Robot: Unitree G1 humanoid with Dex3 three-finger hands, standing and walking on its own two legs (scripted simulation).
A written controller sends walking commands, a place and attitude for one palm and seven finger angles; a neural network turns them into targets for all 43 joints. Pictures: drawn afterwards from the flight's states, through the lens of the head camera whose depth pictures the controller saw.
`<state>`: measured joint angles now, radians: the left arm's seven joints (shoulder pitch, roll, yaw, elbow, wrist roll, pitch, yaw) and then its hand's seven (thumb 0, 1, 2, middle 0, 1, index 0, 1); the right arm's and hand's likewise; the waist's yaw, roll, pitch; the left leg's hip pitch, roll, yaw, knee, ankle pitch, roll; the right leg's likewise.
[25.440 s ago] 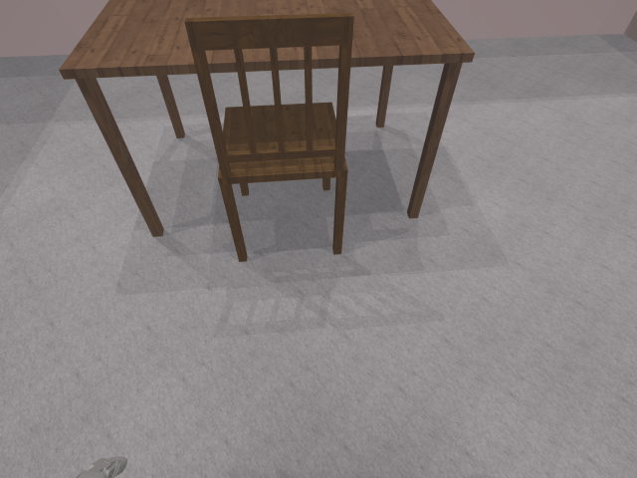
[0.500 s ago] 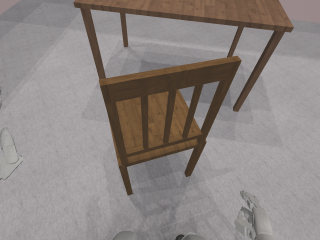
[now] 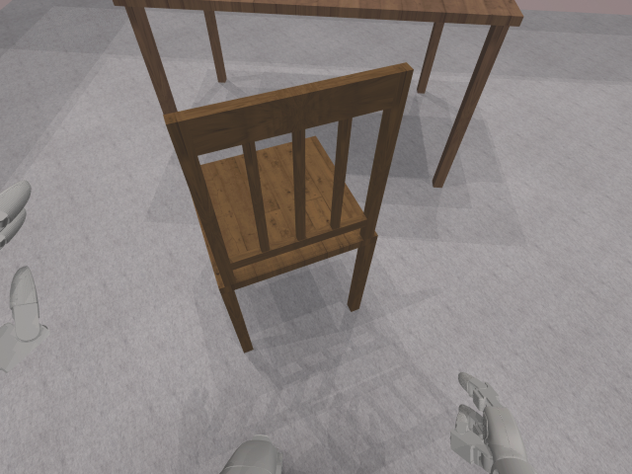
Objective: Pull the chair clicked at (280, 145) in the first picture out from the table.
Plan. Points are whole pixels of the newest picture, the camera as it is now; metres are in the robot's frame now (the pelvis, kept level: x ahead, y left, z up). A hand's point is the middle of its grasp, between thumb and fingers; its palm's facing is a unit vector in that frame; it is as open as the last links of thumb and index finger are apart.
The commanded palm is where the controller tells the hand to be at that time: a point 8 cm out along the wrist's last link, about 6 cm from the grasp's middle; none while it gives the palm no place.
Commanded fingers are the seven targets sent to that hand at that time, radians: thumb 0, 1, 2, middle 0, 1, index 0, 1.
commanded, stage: stop stepping back and stand still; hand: left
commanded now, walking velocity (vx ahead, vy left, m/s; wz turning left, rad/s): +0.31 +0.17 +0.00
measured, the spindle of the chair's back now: (299, 191) +0.61 +0.08 -0.09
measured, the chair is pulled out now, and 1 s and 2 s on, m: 0.56 0.56 0.56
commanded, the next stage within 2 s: let the arm hang, fingers relaxed in 0.62 s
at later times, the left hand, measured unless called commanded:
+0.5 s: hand out of the picture +0.11 +0.27 +0.17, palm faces +0.53 -0.71 -0.46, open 7.4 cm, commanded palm +0.06 +0.29 +0.18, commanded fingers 0.00 0.90 0.90 -0.20 -0.30 -0.20 -0.30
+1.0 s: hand out of the picture +0.06 +0.14 -0.16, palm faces +0.14 -0.99 -0.10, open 7.2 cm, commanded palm none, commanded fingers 0.00 0.90 0.90 -0.20 -0.30 -0.20 -0.30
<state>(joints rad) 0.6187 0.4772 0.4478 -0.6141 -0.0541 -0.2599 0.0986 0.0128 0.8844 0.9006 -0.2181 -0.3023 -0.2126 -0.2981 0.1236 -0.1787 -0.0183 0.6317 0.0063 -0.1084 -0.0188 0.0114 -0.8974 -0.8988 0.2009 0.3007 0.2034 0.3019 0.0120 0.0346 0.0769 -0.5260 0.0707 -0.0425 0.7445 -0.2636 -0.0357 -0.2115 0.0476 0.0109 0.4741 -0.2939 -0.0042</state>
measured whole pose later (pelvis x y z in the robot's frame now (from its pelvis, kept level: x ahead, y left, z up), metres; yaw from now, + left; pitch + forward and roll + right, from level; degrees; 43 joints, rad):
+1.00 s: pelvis -0.03 -0.01 +0.00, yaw +5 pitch -1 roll +0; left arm 0.24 0.11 0.02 0.79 -0.01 0.06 0.02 -0.02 0.94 0.90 -0.20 -0.30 -0.20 -0.29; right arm 0.23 -0.17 0.00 0.89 -0.03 -0.01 -0.01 0.01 -0.90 -0.90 0.20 0.30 0.20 0.30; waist -0.03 -0.04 0.05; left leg -0.25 -0.02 0.00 0.56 -0.29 0.02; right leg -0.23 -0.02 -0.04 0.57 -0.33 0.00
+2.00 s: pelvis -0.03 -0.01 +0.01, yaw +4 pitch -2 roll +0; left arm 0.32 0.10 0.01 1.13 0.00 0.00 0.04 0.00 0.91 0.90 -0.20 -0.30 -0.20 -0.30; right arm 0.34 -0.10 0.00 1.13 -0.02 -0.01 -0.04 0.00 -0.91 -0.90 0.19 0.30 0.20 0.30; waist 0.00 0.01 0.04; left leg -0.17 0.00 0.02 0.43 -0.24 0.01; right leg -0.15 0.00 -0.02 0.43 -0.26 -0.01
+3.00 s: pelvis -0.02 -0.02 +0.01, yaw +4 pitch -1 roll +0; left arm 0.32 0.10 0.01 1.13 0.00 -0.01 0.04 0.00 0.91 0.90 -0.20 -0.30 -0.20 -0.30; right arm 0.32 -0.11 0.00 1.14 -0.01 -0.01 -0.04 0.00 -0.91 -0.90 0.19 0.30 0.20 0.30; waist 0.00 0.01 0.04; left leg -0.15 0.00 0.02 0.42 -0.25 0.00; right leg -0.14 0.01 -0.02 0.42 -0.26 -0.02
